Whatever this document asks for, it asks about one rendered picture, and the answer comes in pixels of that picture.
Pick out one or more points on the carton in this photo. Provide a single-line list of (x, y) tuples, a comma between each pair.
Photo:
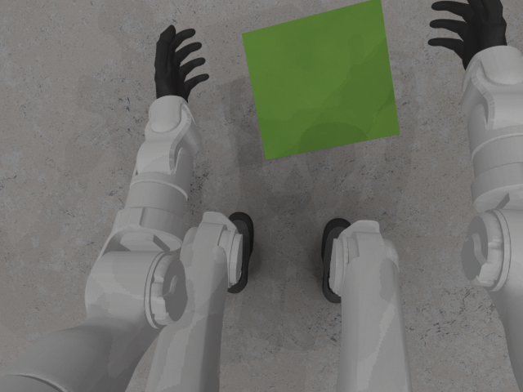
[(322, 81)]

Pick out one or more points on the left robot foot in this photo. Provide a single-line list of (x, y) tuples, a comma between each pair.
[(244, 224)]

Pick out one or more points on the robot right hand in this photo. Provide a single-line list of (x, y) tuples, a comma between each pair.
[(484, 27)]

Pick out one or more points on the left robot forearm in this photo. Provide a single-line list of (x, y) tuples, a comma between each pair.
[(152, 219)]

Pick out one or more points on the robot right upper arm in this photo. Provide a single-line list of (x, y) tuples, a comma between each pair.
[(492, 257)]

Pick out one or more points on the right robot forearm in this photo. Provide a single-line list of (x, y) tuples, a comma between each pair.
[(493, 102)]

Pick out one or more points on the robot left upper arm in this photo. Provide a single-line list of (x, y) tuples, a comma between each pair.
[(131, 296)]

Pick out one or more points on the right robot thigh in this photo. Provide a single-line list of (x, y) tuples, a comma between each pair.
[(374, 354)]

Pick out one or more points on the robot left hand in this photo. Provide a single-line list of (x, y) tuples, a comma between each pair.
[(169, 76)]

